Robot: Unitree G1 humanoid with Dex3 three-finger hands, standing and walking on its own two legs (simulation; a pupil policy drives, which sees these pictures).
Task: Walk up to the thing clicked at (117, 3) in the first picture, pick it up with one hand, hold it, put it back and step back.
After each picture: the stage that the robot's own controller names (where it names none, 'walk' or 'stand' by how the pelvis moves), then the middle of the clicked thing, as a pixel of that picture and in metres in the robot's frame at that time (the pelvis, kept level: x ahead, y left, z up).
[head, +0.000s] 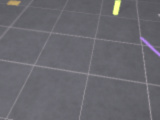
stand; (117, 5) +2.20 -0.60 -0.66
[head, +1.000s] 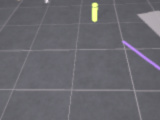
walk; (94, 12) +2.12 -0.12 -0.63
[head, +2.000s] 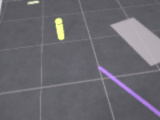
walk; (60, 29) +1.52 +0.27 -0.65
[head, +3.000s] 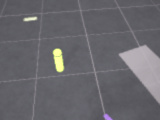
walk; (58, 60) +1.04 +0.24 -0.65
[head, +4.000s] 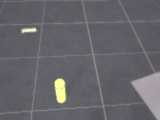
walk; (60, 91) +0.68 +0.16 -0.62
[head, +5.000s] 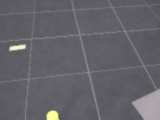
stand; out of the picture +0.45 +0.18 -0.63
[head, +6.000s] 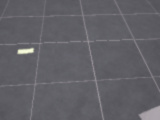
stand; out of the picture +0.40 +0.14 -0.65
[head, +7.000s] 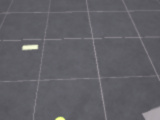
stand; out of the picture +0.40 +0.13 -0.65
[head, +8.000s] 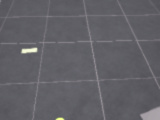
stand; out of the picture +0.43 +0.13 -0.66
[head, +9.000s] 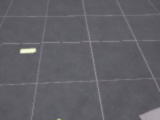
stand; out of the picture +0.41 +0.13 -0.66
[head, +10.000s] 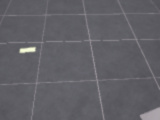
stand; out of the picture +0.40 +0.13 -0.66
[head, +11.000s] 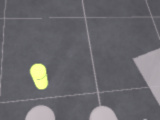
go down; (40, 77) +0.46 +0.16 -0.42
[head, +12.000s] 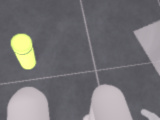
go down; (25, 54) +0.48 +0.20 -0.27
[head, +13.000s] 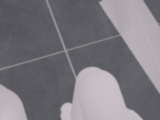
close in; out of the picture +0.46 +0.26 -0.16
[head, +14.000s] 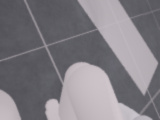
close; out of the picture +0.46 +0.27 -0.16
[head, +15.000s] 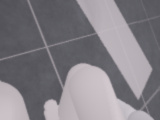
lift; out of the picture +0.41 +0.25 -0.16
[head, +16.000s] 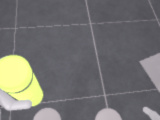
lift; (24, 87) +0.32 +0.17 +0.03
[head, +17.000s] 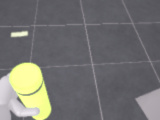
hold; (34, 96) +0.30 +0.14 +0.04
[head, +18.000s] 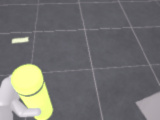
hold; (36, 97) +0.30 +0.14 +0.04
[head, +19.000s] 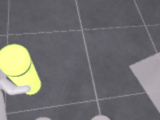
crouch; (24, 74) +0.38 +0.16 -0.02
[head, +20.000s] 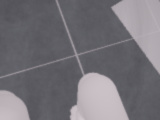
lower; out of the picture +0.49 +0.23 -0.06
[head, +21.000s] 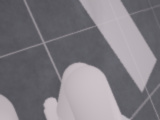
lower; out of the picture +0.45 +0.28 -0.16
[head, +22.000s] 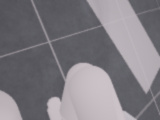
lower; out of the picture +0.44 +0.28 -0.16
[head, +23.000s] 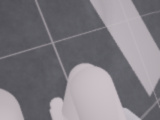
lower; out of the picture +0.43 +0.27 -0.17
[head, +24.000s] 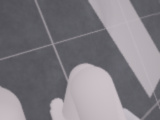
lower; out of the picture +0.42 +0.27 -0.16
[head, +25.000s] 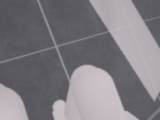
open; out of the picture +0.43 +0.25 -0.17
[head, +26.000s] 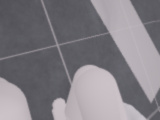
stand; out of the picture +0.43 +0.25 -0.17
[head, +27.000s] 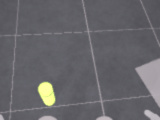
walk; (47, 95) +0.42 +0.16 -0.47
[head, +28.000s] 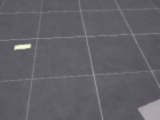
stand; out of the picture +0.39 +0.14 -0.60
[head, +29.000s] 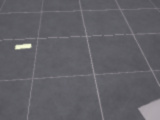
stand; out of the picture +0.39 +0.14 -0.60
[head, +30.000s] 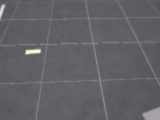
stand; out of the picture +0.42 +0.12 -0.65
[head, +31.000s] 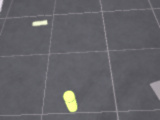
walk; (70, 102) +0.49 +0.13 -0.64
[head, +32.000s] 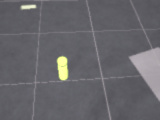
walk; (62, 69) +0.78 +0.10 -0.63
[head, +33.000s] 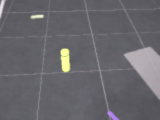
stand; (65, 60) +1.05 +0.15 -0.63
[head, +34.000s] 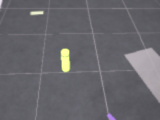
stand; (65, 60) +1.01 +0.13 -0.65
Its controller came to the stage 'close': yes
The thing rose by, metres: 0.69
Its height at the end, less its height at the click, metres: +0.00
